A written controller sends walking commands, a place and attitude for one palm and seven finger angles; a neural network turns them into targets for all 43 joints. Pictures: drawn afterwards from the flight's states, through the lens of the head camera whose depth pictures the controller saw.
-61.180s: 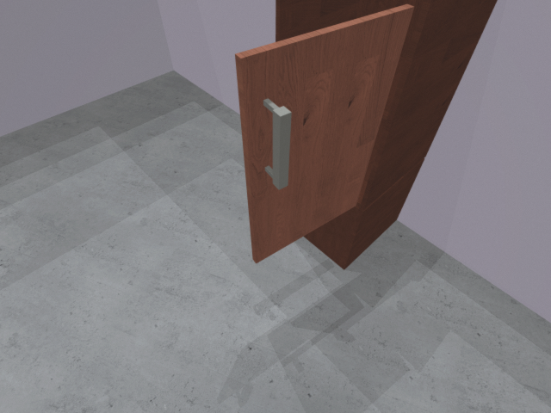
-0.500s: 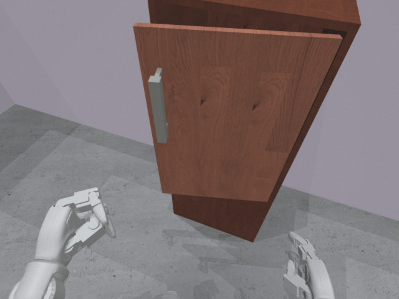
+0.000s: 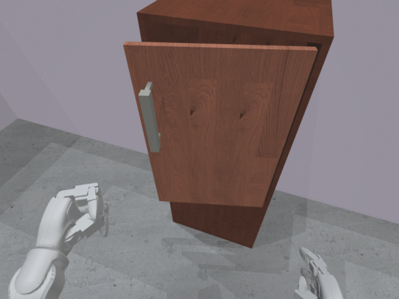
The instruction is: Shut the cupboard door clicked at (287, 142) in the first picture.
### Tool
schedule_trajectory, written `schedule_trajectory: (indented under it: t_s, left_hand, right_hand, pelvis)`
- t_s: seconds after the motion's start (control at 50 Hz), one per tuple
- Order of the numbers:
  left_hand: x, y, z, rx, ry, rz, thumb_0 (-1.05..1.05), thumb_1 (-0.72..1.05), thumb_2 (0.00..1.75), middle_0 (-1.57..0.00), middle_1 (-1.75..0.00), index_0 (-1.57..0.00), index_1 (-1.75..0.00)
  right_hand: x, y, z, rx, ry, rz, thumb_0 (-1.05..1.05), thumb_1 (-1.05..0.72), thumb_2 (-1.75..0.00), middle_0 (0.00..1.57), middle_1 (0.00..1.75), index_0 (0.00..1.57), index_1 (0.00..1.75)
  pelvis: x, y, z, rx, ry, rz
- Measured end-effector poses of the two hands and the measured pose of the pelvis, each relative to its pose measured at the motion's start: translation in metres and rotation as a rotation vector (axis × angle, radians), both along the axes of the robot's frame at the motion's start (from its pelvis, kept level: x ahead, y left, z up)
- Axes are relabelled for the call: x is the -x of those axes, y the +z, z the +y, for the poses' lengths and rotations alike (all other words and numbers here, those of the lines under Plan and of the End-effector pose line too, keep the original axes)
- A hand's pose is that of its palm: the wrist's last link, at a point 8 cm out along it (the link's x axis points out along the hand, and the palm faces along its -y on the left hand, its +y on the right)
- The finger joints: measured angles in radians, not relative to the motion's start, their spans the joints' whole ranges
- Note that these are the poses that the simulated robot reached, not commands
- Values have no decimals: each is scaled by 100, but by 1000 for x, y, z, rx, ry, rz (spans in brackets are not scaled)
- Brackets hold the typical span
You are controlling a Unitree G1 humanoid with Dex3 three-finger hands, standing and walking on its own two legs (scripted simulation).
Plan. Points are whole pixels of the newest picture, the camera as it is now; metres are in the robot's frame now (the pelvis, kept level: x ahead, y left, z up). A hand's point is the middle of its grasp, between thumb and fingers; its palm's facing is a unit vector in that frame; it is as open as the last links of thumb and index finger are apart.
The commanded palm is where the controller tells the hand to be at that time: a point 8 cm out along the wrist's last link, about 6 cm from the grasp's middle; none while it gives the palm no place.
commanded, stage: raise the hand and make a fist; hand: left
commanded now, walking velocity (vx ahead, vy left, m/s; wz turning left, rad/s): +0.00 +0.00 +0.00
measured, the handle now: (152, 118) +0.50 +0.15 +0.10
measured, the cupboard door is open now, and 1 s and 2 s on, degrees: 16 16 16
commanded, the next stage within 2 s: bring the fist close to the handle in 0.18 s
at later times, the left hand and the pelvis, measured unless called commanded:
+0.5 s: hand (119, 206) +0.25 +0.16 +0.11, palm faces +0.00 -1.00 -0.04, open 3.1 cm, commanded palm +0.24 +0.21 +0.11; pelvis +0.00 -0.01 +0.00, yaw +0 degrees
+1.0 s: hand (146, 164) +0.35 +0.14 +0.10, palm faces -0.02 -1.00 -0.02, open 3.1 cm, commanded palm +0.33 +0.19 +0.11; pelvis +0.01 -0.01 +0.00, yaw -1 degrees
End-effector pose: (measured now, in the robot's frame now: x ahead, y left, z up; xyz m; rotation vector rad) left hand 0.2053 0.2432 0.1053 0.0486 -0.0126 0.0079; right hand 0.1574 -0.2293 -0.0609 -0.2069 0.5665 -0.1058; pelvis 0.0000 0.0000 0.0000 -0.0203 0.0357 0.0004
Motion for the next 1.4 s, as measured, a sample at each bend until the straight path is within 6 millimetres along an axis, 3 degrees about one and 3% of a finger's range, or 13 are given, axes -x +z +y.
schedule_trajectory:
  t_s: [0.4, 0.74, 1.12, 1.4]
  left_hand:
    - [-7, 2, -18, -3, 5, -27, 2, 90, 90, -130, -150, -130, -150]
    - [-78, 2, -34, 14, -14, -20, 2, 90, 90, -130, -150, -130, -150]
    - [-141, 1, -58, 29, -23, -12, 2, 90, 90, -130, -150, -130, -150]
    - [-180, 2, -78, 35, -17, -2, 2, 90, 90, -130, -150, -130, -150]
  right_hand:
    - [-10, -6, -11, -16, 10, -7, 2, -90, -89, 20, 30, 20, 30]
    - [-2, -13, -15, -21, -30, 69, 2, -90, -89, 20, 30, 20, 30]
    - [11, -23, -18, -24, -73, 181, 1, -90, -89, 20, 30, 20, 30]
    - [39, -35, -25, -32, -118, 286, 1, -90, -89, 20, 30, 20, 30]
  pelvis:
    - [-4, -1, -14, -10, 5, 1]
    - [-9, 1, -13, -20, -12, 16]
    - [-14, 2, -8, -22, -25, 40]
    - [-12, 1, -9, -23, -36, 64]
